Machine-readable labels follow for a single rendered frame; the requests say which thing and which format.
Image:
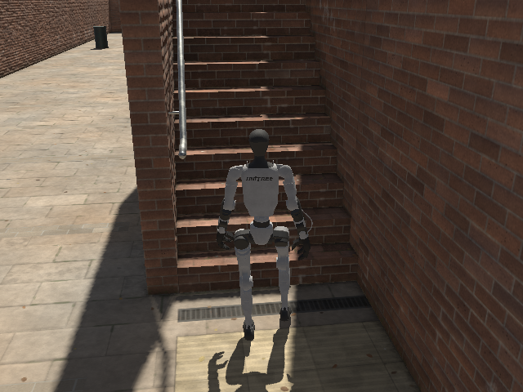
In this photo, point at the robot left upper arm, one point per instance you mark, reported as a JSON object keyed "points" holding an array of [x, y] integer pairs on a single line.
{"points": [[231, 186]]}

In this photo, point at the robot head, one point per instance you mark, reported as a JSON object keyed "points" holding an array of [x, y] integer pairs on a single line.
{"points": [[259, 141]]}

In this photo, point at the robot right upper arm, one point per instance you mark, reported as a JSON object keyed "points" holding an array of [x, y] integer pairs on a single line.
{"points": [[286, 172]]}

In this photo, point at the robot left forearm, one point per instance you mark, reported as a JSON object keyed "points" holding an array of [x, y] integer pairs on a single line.
{"points": [[223, 219]]}

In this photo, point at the right robot shin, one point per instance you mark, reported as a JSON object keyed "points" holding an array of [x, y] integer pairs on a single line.
{"points": [[284, 283]]}

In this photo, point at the robot right forearm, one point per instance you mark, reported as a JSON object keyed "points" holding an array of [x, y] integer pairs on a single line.
{"points": [[299, 222]]}

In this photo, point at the left robot hand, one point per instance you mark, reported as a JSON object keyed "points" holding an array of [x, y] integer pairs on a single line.
{"points": [[224, 237]]}

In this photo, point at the right robot hand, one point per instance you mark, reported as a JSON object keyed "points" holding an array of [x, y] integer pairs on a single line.
{"points": [[305, 247]]}

